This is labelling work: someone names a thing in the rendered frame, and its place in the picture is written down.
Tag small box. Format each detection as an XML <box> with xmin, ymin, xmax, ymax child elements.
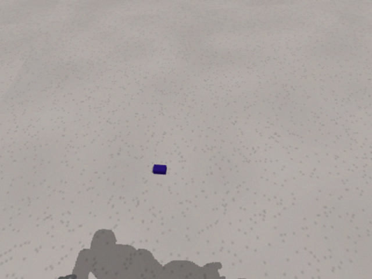
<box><xmin>153</xmin><ymin>164</ymin><xmax>167</xmax><ymax>174</ymax></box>

